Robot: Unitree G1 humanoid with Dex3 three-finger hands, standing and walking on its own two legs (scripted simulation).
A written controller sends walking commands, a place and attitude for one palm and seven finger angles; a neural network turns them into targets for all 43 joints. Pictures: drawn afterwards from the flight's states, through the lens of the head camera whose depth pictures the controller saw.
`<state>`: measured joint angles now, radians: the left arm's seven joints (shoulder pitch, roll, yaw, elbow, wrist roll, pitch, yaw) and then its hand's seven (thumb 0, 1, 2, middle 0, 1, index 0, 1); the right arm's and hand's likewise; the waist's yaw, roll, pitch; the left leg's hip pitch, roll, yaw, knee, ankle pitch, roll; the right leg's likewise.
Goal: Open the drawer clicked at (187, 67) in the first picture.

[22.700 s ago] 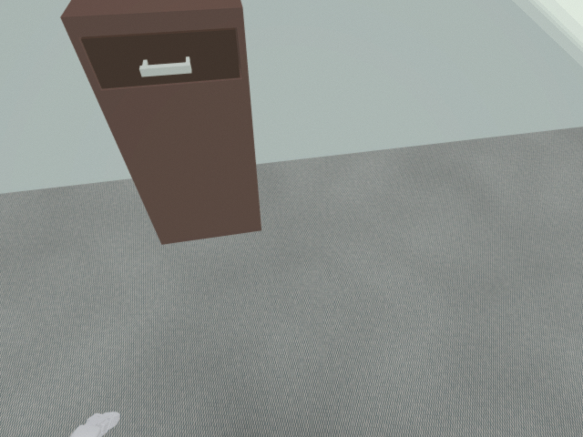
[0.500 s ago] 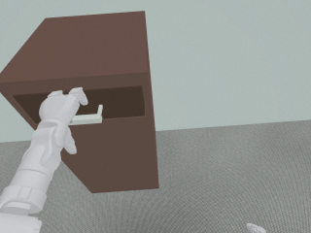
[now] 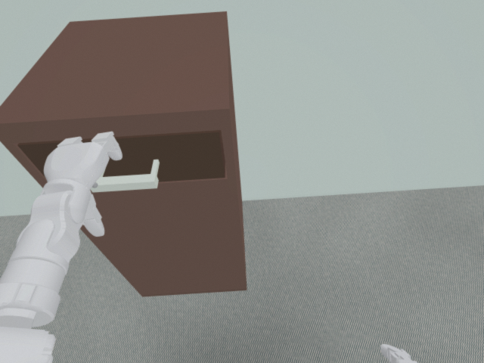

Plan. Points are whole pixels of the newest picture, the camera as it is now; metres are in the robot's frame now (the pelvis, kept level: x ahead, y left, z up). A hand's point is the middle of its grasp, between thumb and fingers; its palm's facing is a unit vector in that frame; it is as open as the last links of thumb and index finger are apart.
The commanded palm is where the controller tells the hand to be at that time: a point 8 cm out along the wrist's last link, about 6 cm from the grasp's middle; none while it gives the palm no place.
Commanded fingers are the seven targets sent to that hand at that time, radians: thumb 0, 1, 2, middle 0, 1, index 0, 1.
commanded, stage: re-aim the fingers above the handle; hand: left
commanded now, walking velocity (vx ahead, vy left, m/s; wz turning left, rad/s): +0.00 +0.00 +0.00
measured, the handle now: (126, 174) +0.45 +0.27 +0.04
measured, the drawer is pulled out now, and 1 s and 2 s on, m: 0.00 0.00 0.00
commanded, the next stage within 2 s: lower the fingers behind the handle in 0.86 s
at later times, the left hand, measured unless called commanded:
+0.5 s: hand (98, 186) +0.38 +0.28 +0.09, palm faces -0.06 -0.05 -1.00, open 13.9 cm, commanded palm +0.36 +0.26 +0.16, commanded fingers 0.00 -0.50 0.30 -0.30 -1.20 -0.30 -1.20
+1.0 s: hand (111, 196) +0.37 +0.26 +0.07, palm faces -0.17 -0.08 -0.98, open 13.9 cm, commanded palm +0.36 +0.26 +0.15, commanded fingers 0.00 -0.50 0.30 -0.30 -1.20 -0.30 -1.20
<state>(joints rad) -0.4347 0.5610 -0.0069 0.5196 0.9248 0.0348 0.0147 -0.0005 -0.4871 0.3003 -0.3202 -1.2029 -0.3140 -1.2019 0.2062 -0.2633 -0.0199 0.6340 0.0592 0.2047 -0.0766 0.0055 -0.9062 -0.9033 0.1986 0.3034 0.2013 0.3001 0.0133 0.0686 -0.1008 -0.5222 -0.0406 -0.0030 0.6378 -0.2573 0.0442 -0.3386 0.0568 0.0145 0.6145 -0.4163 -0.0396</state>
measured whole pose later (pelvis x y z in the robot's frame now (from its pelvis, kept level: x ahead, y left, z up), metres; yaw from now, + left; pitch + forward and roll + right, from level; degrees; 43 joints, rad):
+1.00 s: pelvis +0.00 +0.00 +0.00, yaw +1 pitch +7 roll +0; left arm -0.42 0.53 -0.12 0.48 0.89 0.09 -0.08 0.00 -0.49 0.30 -0.32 -1.20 -0.31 -1.20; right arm 0.24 -0.27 -0.02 0.64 0.06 0.20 -0.08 0.01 -0.91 -0.90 0.20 0.30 0.20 0.30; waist 0.01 0.07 -0.10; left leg -0.49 -0.05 -0.01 0.62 -0.25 0.05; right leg -0.30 0.05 0.00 0.59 -0.41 -0.04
